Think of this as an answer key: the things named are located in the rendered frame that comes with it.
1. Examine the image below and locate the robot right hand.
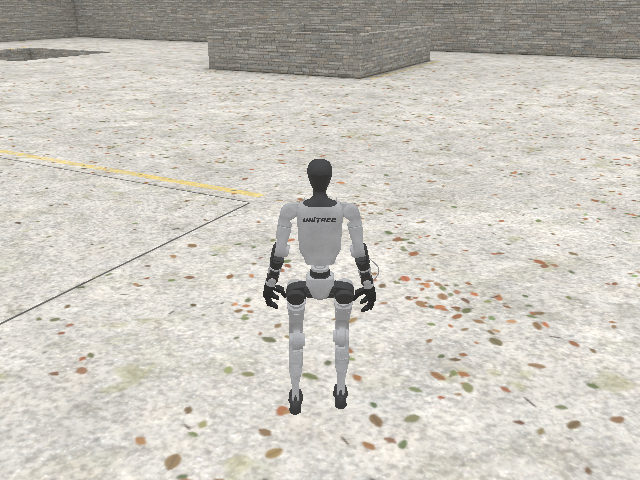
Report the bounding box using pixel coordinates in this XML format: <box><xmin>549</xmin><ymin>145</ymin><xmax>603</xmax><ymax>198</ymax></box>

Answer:
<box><xmin>353</xmin><ymin>286</ymin><xmax>376</xmax><ymax>312</ymax></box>

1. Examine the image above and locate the robot right upper arm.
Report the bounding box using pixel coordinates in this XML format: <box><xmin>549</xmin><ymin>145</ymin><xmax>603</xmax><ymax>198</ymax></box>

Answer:
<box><xmin>341</xmin><ymin>202</ymin><xmax>366</xmax><ymax>258</ymax></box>

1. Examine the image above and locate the robot left hand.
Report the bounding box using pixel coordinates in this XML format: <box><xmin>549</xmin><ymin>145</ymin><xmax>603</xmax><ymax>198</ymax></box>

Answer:
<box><xmin>263</xmin><ymin>283</ymin><xmax>286</xmax><ymax>309</ymax></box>

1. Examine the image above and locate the robot left forearm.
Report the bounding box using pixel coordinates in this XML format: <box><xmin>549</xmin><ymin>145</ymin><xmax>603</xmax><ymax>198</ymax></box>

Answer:
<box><xmin>265</xmin><ymin>242</ymin><xmax>284</xmax><ymax>287</ymax></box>

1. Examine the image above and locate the left robot foot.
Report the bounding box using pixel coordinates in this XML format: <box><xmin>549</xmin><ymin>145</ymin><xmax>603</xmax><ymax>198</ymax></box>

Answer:
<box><xmin>288</xmin><ymin>389</ymin><xmax>303</xmax><ymax>415</ymax></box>

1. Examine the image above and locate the robot left upper arm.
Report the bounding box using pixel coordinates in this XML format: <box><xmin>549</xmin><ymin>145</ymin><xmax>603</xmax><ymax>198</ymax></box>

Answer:
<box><xmin>274</xmin><ymin>202</ymin><xmax>299</xmax><ymax>258</ymax></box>

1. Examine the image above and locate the robot right forearm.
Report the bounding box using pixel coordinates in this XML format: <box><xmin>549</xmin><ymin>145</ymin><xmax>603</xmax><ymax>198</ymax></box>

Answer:
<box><xmin>355</xmin><ymin>243</ymin><xmax>374</xmax><ymax>289</ymax></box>

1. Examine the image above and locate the humanoid robot torso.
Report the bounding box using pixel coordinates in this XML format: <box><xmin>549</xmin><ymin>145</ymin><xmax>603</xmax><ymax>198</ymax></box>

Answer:
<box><xmin>296</xmin><ymin>197</ymin><xmax>343</xmax><ymax>300</ymax></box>

